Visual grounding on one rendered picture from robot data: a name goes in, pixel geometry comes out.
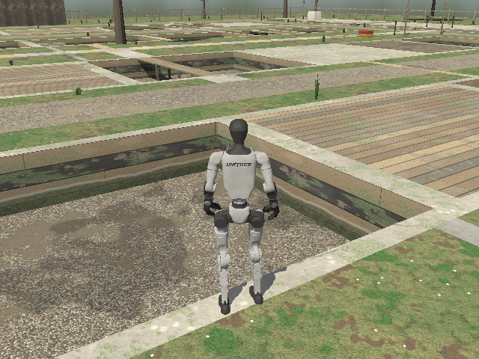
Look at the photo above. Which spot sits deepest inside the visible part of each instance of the robot right hand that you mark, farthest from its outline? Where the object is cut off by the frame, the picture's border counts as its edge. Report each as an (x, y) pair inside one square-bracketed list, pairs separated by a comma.
[(275, 210)]

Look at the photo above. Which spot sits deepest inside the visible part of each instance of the right robot forearm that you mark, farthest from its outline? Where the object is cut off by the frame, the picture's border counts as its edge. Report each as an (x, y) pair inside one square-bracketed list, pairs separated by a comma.
[(272, 197)]

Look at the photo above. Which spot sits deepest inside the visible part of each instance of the robot left hand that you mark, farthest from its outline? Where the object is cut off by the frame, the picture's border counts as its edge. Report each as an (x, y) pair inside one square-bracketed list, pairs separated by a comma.
[(214, 206)]

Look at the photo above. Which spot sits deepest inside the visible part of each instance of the robot right upper arm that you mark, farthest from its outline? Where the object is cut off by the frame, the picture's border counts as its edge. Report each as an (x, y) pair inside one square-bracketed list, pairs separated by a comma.
[(263, 159)]

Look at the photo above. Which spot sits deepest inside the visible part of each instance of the robot left upper arm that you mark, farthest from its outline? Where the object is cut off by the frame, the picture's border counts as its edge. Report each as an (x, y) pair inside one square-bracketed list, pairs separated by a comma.
[(212, 170)]

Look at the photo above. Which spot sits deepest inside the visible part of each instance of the right robot thigh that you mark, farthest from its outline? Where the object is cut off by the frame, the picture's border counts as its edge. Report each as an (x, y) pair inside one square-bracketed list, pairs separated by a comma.
[(255, 230)]

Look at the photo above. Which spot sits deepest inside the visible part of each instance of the left robot forearm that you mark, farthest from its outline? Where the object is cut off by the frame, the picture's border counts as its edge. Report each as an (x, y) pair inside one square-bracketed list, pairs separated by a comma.
[(208, 196)]

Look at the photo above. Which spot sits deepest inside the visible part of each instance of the left robot foot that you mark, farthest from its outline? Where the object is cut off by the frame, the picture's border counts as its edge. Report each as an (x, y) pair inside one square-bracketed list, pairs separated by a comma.
[(224, 307)]

